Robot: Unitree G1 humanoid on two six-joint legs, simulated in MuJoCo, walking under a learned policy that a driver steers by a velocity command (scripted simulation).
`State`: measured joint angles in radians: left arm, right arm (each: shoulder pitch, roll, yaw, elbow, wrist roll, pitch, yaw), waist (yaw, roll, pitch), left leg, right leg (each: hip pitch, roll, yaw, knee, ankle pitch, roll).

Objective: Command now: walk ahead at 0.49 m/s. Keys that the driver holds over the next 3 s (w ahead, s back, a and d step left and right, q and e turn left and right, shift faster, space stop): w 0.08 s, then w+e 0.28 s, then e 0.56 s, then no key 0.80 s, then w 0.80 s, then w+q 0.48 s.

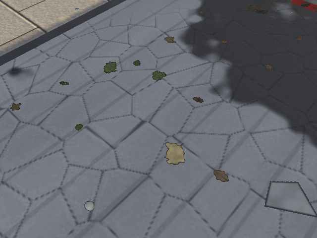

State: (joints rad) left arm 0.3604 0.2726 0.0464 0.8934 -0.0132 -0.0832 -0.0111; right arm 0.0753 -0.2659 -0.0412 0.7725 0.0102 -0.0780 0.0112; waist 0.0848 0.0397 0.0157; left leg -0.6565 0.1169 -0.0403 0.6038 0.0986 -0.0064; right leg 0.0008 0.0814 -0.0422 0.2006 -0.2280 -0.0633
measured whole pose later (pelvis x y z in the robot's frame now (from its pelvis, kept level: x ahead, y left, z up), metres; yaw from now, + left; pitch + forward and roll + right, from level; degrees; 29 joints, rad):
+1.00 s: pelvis +0.41 -0.01 -0.01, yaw -27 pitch +3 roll +1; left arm 0.17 0.30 0.08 0.64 0.00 0.03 0.03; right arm 0.11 -0.30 -0.06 0.76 0.00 0.00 -0.04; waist 0.03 0.01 0.04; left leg -0.53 0.02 -0.12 0.83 -0.32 -0.08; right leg -0.41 0.13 0.14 0.48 -0.11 -0.08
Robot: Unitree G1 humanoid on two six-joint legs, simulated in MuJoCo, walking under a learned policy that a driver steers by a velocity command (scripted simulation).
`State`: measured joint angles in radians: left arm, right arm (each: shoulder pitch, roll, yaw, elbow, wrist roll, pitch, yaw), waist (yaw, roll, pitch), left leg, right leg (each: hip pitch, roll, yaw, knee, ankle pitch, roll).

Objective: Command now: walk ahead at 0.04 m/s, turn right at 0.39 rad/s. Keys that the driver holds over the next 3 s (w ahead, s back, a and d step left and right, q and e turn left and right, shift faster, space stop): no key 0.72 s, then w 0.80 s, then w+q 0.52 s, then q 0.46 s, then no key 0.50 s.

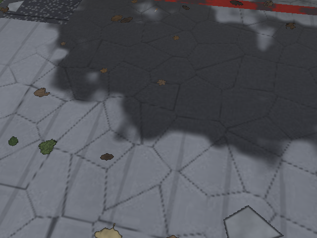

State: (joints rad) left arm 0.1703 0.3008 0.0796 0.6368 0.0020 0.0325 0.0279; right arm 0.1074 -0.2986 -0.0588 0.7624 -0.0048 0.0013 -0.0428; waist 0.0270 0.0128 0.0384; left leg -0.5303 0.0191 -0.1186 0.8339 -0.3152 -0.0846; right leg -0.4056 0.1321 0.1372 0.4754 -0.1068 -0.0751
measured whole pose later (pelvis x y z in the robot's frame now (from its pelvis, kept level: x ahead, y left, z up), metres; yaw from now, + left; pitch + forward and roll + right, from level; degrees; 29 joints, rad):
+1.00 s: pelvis +0.06 +0.04 +0.00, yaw -4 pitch +0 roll +0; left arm 0.31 0.26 0.05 0.84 -0.03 -0.02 0.03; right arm 0.31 -0.26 -0.06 0.93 0.01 -0.10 0.01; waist -0.01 -0.03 -0.01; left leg -0.23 -0.01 0.04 0.57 -0.32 0.05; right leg -0.26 0.01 0.08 0.79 -0.47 -0.02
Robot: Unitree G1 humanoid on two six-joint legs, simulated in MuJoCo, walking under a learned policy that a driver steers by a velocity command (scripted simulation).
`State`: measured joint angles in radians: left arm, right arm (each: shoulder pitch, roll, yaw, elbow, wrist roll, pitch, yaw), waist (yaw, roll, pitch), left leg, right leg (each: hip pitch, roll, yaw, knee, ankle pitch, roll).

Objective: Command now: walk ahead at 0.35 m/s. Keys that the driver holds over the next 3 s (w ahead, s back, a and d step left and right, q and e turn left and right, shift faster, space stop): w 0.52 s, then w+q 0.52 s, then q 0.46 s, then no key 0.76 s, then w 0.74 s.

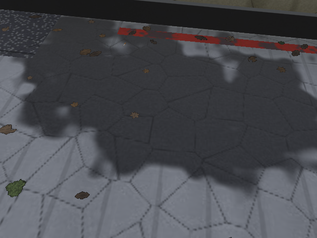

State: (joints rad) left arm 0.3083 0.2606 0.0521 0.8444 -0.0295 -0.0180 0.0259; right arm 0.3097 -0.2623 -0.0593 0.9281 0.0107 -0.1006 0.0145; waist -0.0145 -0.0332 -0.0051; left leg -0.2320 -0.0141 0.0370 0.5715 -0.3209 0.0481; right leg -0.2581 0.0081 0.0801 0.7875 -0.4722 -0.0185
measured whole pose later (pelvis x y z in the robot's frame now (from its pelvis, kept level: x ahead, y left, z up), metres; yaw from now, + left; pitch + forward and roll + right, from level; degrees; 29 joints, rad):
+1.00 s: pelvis +0.53 +0.01 -0.02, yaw +13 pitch +2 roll -1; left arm 0.30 0.28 0.05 0.93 0.01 -0.04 0.02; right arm 0.09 -0.27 -0.05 0.69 0.02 -0.06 0.05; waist 0.03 0.01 0.05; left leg -0.53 -0.02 0.06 0.62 -0.14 0.11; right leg -0.03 -0.04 -0.17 0.72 -0.45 0.01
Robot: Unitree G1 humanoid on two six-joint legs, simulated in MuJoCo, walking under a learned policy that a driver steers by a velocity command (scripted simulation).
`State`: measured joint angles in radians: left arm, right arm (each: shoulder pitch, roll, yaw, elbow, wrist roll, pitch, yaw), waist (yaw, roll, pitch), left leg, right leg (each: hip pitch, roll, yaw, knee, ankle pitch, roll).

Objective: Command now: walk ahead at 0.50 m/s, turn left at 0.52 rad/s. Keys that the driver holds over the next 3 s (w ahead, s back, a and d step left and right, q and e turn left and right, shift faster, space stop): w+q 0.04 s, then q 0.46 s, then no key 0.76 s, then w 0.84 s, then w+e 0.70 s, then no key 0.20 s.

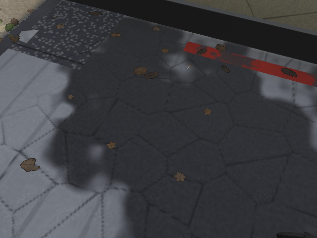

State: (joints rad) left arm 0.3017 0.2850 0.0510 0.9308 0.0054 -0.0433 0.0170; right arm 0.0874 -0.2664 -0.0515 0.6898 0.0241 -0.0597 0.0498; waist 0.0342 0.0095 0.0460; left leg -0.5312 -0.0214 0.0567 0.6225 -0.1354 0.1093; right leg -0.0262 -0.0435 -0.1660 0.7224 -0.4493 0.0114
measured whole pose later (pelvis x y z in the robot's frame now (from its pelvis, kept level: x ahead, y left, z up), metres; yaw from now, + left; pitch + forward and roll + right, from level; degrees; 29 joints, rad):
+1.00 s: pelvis +0.25 +0.02 +0.02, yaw +24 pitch -1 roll +0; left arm 0.18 0.27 0.03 0.86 0.02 0.00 0.00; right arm 0.23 -0.22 -0.02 0.69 -0.03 0.01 -0.01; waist 0.03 -0.02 0.02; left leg -0.21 -0.02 -0.03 0.52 -0.30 0.02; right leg -0.28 -0.03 -0.01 0.48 -0.17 0.03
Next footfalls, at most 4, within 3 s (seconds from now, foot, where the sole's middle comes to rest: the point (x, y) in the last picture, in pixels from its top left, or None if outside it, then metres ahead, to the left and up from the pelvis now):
0.42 right None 0.39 -0.08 -0.75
0.80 left None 0.23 0.13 -0.75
2.00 left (102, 182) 0.66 0.30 -0.75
2.56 right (138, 118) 1.02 0.16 -0.75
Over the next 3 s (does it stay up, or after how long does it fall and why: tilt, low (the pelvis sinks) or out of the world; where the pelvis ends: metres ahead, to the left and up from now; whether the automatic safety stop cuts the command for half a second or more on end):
stays up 1.09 0.27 0.02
